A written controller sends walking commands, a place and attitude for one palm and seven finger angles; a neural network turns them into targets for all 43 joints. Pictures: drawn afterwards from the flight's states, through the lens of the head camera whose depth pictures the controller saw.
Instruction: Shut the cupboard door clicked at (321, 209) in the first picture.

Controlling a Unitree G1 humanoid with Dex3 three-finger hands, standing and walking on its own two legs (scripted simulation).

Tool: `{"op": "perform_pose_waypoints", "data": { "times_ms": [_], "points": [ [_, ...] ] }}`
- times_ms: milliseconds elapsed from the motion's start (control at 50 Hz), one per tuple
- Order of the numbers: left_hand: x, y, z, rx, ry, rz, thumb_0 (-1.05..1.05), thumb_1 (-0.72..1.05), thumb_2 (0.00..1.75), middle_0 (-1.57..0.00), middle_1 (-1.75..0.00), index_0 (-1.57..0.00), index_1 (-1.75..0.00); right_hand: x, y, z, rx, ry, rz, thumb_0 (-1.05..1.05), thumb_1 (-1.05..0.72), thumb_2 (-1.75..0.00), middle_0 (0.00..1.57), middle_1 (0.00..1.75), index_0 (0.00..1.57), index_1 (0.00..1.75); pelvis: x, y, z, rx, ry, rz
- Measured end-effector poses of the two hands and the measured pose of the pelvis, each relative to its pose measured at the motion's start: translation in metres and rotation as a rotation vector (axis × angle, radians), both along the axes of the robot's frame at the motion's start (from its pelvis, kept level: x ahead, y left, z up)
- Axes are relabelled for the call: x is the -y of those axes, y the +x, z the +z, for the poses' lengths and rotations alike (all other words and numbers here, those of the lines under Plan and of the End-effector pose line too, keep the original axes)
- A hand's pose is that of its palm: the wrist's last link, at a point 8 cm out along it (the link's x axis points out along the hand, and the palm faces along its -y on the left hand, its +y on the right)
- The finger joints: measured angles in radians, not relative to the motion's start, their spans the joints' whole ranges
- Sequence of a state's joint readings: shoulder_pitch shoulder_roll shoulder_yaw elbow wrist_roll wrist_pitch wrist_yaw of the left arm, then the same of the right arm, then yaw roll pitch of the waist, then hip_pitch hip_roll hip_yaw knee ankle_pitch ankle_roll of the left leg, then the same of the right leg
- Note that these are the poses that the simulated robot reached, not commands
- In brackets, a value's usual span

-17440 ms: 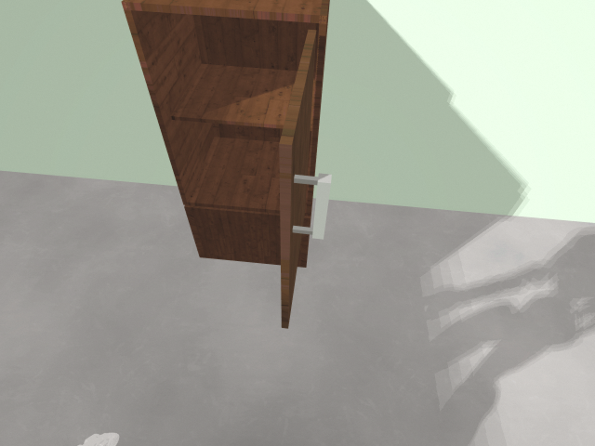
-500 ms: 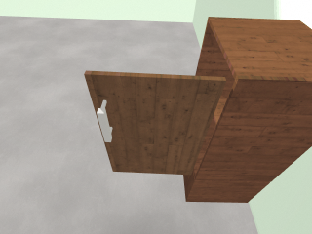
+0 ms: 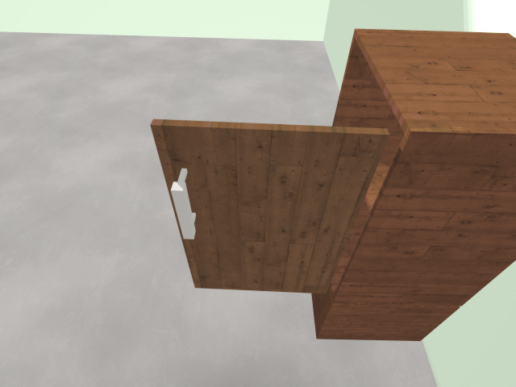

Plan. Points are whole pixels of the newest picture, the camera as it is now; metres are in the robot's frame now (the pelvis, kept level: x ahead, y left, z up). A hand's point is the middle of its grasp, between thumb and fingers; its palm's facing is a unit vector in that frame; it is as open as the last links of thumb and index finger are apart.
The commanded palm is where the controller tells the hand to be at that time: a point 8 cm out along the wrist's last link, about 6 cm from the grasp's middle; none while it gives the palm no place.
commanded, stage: look again from close up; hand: left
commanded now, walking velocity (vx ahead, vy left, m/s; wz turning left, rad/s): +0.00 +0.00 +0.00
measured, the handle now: (186, 204) +0.45 +0.17 +0.00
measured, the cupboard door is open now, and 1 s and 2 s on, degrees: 89 89 89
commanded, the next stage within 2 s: raise the hand and make a fist in 0.20 s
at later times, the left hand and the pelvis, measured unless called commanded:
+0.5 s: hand (125, 358) +0.17 +0.21 -0.02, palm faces +0.22 -0.98 -0.04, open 7.1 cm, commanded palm +0.09 +0.25 -0.06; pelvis -0.03 +0.02 -0.03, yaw +4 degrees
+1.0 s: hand (141, 368) +0.16 +0.19 -0.04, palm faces -0.01 -1.00 -0.02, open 4.8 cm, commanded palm +0.13 +0.24 -0.03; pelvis -0.03 -0.01 -0.10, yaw +4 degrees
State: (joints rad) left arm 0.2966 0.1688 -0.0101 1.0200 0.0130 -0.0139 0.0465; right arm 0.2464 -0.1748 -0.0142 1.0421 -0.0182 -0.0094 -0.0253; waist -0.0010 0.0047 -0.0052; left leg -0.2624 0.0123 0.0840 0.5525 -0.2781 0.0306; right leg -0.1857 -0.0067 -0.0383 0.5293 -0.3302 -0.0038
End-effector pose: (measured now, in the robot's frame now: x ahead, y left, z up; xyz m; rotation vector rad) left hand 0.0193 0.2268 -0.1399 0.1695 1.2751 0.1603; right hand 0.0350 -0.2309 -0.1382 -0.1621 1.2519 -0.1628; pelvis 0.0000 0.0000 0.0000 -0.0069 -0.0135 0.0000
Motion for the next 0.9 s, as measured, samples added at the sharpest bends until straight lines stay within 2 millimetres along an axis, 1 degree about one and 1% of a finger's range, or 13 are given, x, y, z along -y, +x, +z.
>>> {"op": "perform_pose_waypoints", "data": {
  "times_ms": [80,160,320,360,460,520,560,600,680,720,800,860,900],
  "points": [
    [-0.007,0.010,0.002,0.025,0.004,-0.013,0.00,0.91,0.90,-0.20,-0.30,-0.20,-0.30,-0.004,0.017,0.004,0.041,-0.002,0.016,0.01,-0.91,-0.90,0.20,0.30,0.20,0.29,-0.005,-0.001,0.001,0.005,0.002,-0.006],
    [-0.013,0.012,0.003,0.029,0.004,-0.021,0.00,0.91,0.90,-0.20,-0.30,-0.20,-0.30,-0.010,0.025,0.006,0.059,0.002,0.027,0.01,-0.91,-0.90,0.20,0.30,0.20,0.29,-0.009,-0.003,0.002,0.007,0.002,-0.011],
    [-0.021,-0.004,0.001,-0.012,0.001,-0.023,0.00,0.91,0.90,-0.20,-0.30,-0.20,-0.30,-0.022,0.015,0.007,0.030,0.007,0.029,0.01,-0.91,-0.90,0.20,0.30,0.20,0.29,-0.019,-0.008,0.003,0.007,-0.004,-0.014],
    [-0.032,0.018,0.018,0.154,0.002,0.071,0.01,0.91,0.90,-0.20,-0.30,-0.20,-0.30,-0.020,0.016,0.013,0.115,-0.029,0.036,0.01,-0.91,-0.90,0.20,0.30,0.20,0.29,-0.018,-0.013,-0.001,0.007,-0.005,0.001],
    [-0.032,0.099,0.109,0.838,0.011,0.063,0.02,0.91,0.90,-0.22,-0.33,-0.22,-0.33,-0.013,0.039,0.028,0.425,-0.039,0.107,0.01,-0.91,-0.90,0.20,0.30,0.20,0.29,-0.016,-0.025,-0.016,-0.031,0.017,0.067],
    [-0.025,0.123,0.132,1.143,-0.054,0.015,0.01,0.91,0.90,-0.25,-0.36,-0.25,-0.36,-0.006,0.060,0.026,0.551,-0.038,0.164,0.01,-0.91,-0.90,0.20,0.30,0.20,0.30,-0.014,-0.036,-0.034,-0.096,0.004,0.074],
    [-0.017,0.125,0.131,1.291,-0.109,-0.064,0.01,0.91,0.90,-0.28,-0.39,-0.28,-0.39,0.000,0.075,0.023,0.620,-0.047,0.191,0.01,-0.90,-0.90,0.20,0.30,0.20,0.30,-0.010,-0.043,-0.052,-0.145,0.003,0.060],
    [-0.009,0.118,0.117,1.355,-0.150,-0.155,0.01,0.91,0.90,-0.31,-0.42,-0.31,-0.43,0.004,0.090,0.019,0.682,-0.058,0.211,0.01,-0.90,-0.90,0.20,0.30,0.20,0.30,-0.006,-0.048,-0.070,-0.178,0.002,0.049],
    [-0.007,0.091,0.078,1.251,-0.193,-0.161,0.01,0.90,0.90,-0.38,-0.49,-0.38,-0.50,0.006,0.118,0.014,0.766,-0.069,0.241,0.01,-0.90,-0.90,0.20,0.30,0.20,0.30,0.001,-0.053,-0.096,-0.206,-0.003,0.051],
    [-0.012,0.077,0.069,1.196,-0.167,-0.109,0.01,0.90,0.90,-0.42,-0.53,-0.41,-0.54,0.002,0.130,0.012,0.787,-0.068,0.260,0.01,-0.90,-0.90,0.20,0.30,0.20,0.30,0.004,-0.053,-0.102,-0.213,-0.013,0.059],
    [-0.019,0.065,0.084,1.229,-0.076,-0.066,0.02,0.90,0.90,-0.49,-0.61,-0.48,-0.61,-0.012,0.144,0.006,0.796,-0.044,0.308,0.01,-0.90,-0.90,0.20,0.30,0.20,0.29,0.009,-0.049,-0.105,-0.222,-0.040,0.080],
    [-0.018,0.076,0.100,1.298,-0.062,-0.107,0.02,0.90,0.90,-0.54,-0.67,-0.54,-0.67,-0.023,0.147,-0.002,0.771,-0.017,0.332,0.01,-0.90,-0.90,0.20,0.30,0.20,0.30,0.011,-0.046,-0.105,-0.236,-0.056,0.091],
    [-0.016,0.090,0.103,1.302,-0.088,-0.146,0.02,0.90,0.90,-0.58,-0.71,-0.57,-0.71,-0.028,0.147,-0.009,0.745,0.002,0.327,0.01,-0.90,-0.90,0.20,0.30,0.20,0.30,0.011,-0.043,-0.105,-0.247,-0.063,0.092]
  ]
}}
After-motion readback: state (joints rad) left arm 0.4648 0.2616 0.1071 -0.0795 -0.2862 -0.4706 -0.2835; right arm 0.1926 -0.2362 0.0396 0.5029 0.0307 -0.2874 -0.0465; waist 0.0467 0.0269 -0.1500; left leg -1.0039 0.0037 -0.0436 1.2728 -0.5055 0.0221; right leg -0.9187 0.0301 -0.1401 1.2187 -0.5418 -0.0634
